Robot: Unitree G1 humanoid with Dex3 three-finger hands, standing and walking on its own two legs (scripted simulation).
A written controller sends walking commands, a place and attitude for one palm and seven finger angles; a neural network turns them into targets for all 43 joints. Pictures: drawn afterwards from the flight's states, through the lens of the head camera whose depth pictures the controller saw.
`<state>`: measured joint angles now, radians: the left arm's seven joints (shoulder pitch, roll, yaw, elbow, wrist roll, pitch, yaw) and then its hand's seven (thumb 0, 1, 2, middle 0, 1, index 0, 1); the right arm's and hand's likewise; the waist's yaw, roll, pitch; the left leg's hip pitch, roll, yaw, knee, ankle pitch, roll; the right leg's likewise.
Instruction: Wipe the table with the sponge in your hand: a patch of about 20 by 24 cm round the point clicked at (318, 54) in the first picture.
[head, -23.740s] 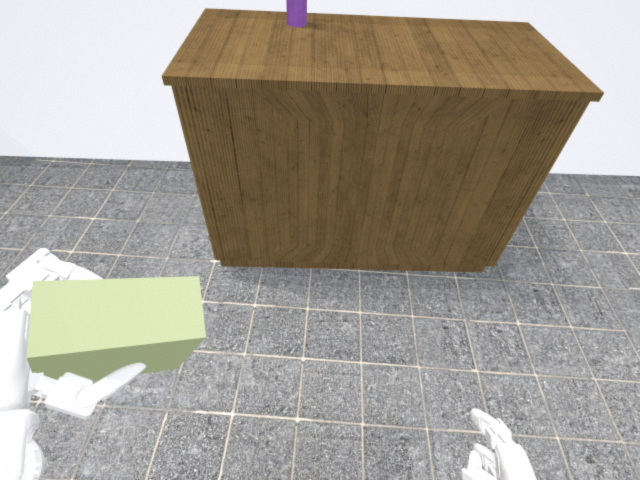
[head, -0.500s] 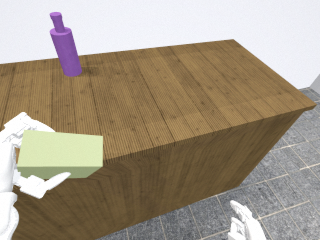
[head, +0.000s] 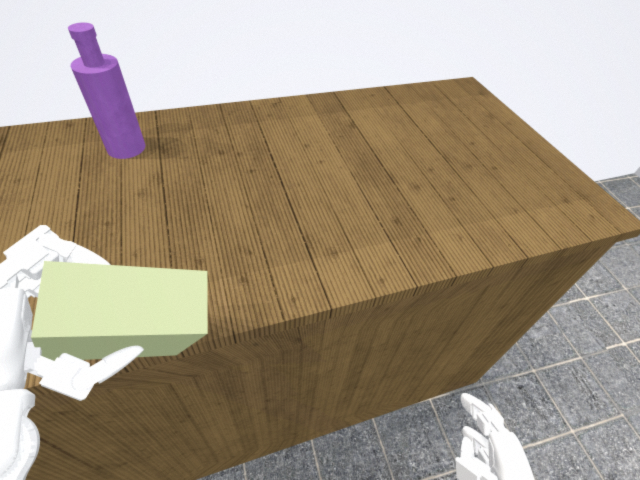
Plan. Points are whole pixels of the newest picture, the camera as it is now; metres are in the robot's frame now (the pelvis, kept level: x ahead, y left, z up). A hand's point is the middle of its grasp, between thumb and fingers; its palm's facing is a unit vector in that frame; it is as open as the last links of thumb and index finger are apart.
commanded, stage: come to a stop and stand still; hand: left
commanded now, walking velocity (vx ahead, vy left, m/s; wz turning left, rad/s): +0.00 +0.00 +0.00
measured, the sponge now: (147, 317) +0.24 +0.20 +0.12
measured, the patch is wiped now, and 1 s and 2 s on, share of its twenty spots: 0.00 0.00 0.00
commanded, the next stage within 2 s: look again from close up in 0.50 s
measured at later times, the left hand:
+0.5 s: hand (112, 291) +0.25 +0.23 +0.15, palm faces +0.37 -0.85 -0.37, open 10.4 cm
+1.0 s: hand (86, 317) +0.22 +0.24 +0.15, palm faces +0.37 -0.85 -0.37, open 10.4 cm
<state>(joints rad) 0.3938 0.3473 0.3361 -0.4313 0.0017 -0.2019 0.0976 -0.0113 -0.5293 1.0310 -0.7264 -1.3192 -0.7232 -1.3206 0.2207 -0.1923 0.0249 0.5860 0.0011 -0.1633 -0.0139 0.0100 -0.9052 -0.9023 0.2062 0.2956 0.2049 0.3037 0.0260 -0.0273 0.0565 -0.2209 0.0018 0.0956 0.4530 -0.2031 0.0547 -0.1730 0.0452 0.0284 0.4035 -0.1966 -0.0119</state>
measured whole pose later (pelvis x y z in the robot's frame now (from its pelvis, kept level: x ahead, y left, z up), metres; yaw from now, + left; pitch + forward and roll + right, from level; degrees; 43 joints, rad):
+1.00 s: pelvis +0.01 +0.00 +0.00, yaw +1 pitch -2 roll -1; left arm 0.45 0.36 0.32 -0.46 -0.04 -0.15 0.11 -0.01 -0.53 1.03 -0.72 -1.32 -0.72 -1.32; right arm 0.21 -0.20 0.02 0.58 0.02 -0.09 -0.05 0.01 -0.91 -0.90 0.21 0.30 0.20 0.30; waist 0.01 -0.01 0.05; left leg -0.21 0.00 0.08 0.42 -0.19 0.05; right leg -0.15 0.05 0.02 0.37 -0.19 -0.02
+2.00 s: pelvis +0.02 +0.01 +0.00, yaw +0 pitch -1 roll -1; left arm 0.42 0.37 0.34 -0.48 -0.04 -0.20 0.09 -0.01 -0.53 1.03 -0.72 -1.32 -0.72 -1.33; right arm 0.18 -0.19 0.03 0.55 0.01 -0.13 -0.02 0.01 -0.91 -0.90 0.21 0.30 0.20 0.30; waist 0.01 -0.04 0.05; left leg -0.22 -0.01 0.10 0.47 -0.25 0.07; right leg -0.17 0.03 0.03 0.42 -0.24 0.01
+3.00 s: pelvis +0.02 +0.00 +0.00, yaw +0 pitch +0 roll -1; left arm 0.38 0.36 0.38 -0.40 -0.04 -0.22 0.08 -0.01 -0.54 1.03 -0.74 -1.31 -0.73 -1.32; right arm 0.21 -0.22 0.01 0.58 0.01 -0.14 -0.03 0.01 -0.91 -0.90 0.21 0.30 0.20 0.30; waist 0.03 -0.01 0.05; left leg -0.24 0.00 0.09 0.48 -0.24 0.06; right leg -0.19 0.04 0.03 0.43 -0.23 -0.01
